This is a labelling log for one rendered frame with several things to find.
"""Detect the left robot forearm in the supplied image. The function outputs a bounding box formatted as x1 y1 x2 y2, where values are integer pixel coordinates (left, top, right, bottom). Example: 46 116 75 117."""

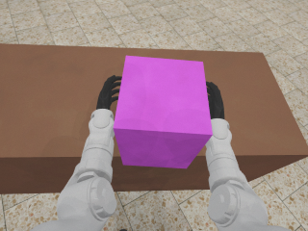
57 109 115 214

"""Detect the robot right hand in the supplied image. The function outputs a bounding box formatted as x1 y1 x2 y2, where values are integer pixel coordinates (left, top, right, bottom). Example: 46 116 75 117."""
206 81 225 119

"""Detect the carton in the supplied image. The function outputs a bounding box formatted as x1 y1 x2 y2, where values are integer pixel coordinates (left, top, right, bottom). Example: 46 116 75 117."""
113 55 213 169

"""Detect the right robot upper arm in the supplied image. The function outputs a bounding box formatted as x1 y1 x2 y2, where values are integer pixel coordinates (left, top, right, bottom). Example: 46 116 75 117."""
207 184 292 231

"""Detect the right robot forearm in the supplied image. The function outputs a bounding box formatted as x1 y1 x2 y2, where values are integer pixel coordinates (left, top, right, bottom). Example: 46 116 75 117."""
205 118 258 196

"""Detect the left robot upper arm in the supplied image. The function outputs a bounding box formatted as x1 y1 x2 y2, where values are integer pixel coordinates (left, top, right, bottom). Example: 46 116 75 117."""
30 176 117 231

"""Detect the robot left hand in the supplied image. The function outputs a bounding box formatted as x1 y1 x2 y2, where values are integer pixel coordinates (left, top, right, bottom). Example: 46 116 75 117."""
96 75 122 110

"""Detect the pedestal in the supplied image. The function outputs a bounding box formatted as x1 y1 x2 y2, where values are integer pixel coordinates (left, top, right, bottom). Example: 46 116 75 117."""
0 43 308 194

